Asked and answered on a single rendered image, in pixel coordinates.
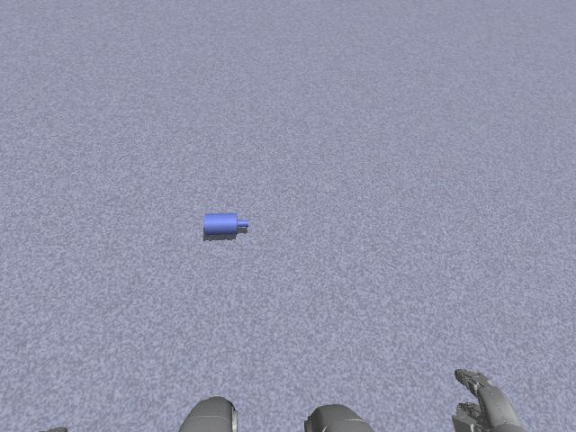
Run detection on bottle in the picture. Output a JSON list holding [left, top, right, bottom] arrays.
[[204, 213, 248, 235]]

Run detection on right robot hand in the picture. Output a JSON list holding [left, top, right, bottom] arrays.
[[452, 369, 522, 432]]

